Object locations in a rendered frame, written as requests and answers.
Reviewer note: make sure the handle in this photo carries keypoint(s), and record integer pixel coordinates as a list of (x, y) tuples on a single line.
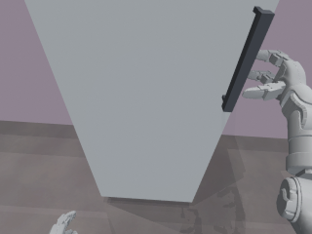
[(259, 28)]

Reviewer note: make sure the right robot hand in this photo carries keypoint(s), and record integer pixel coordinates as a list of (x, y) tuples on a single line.
[(290, 73)]

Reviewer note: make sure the left robot hand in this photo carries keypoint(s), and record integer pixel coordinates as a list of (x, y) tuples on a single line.
[(63, 222)]

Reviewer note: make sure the robot right forearm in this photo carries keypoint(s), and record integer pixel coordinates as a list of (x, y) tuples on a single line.
[(296, 103)]

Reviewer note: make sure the robot right upper arm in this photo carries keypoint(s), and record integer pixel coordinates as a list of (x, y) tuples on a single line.
[(294, 202)]

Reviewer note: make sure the fridge door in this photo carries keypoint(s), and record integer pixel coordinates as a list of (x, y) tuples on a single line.
[(142, 81)]

